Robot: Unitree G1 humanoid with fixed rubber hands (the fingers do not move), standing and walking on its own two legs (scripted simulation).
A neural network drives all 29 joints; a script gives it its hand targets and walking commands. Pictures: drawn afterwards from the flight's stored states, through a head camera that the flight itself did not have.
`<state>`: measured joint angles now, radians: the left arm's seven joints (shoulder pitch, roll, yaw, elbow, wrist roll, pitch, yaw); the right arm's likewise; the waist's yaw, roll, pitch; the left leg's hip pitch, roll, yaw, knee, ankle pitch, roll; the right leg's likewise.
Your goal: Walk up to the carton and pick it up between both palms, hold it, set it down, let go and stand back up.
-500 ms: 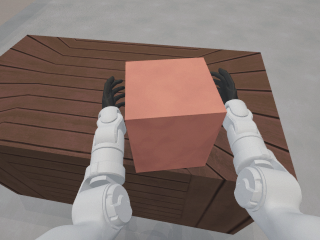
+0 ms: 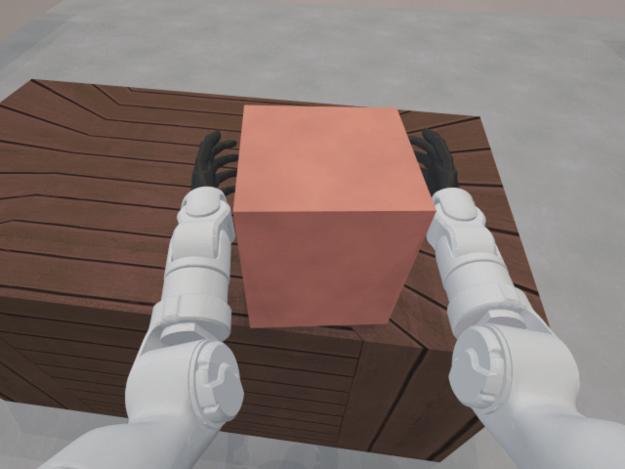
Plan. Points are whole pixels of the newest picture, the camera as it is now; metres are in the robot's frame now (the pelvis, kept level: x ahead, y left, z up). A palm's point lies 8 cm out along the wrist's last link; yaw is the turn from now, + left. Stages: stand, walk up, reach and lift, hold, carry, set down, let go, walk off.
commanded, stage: reach and lift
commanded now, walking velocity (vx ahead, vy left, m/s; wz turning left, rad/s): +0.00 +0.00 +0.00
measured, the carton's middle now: (320, 222) +0.42 +0.06 +0.08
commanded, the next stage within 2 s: hold in 1.82 s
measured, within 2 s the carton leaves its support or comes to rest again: neither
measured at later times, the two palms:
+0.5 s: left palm (199, 167) +0.38 +0.21 +0.19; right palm (453, 177) +0.41 -0.09 +0.19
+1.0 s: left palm (197, 151) +0.38 +0.21 +0.21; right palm (462, 168) +0.40 -0.10 +0.21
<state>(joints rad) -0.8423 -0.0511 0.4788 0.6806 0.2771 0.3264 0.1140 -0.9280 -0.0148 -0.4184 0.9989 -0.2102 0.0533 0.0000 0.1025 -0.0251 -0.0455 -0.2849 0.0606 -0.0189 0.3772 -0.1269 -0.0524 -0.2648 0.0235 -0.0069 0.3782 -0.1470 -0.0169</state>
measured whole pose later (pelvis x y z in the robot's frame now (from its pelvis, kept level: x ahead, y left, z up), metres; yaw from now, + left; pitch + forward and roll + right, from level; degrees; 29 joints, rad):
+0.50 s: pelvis +0.00 +0.01 +0.00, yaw +0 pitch -4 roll -1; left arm -0.86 0.00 0.42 0.61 0.28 0.49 0.07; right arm -0.92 -0.01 -0.32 0.92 -0.11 0.18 -0.05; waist 0.04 -0.04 -0.04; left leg -0.18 0.04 -0.02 0.38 -0.14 -0.03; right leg -0.15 0.01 -0.01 0.35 -0.15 0.00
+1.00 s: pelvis +0.00 +0.01 +0.00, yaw +1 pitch -5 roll -1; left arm -0.85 0.02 0.40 0.49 0.28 0.58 0.03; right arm -0.90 -0.01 -0.22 0.82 0.00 0.24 -0.12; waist 0.00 -0.04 -0.02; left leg -0.14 0.04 -0.02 0.38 -0.14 -0.03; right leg -0.10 0.01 -0.01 0.34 -0.15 0.00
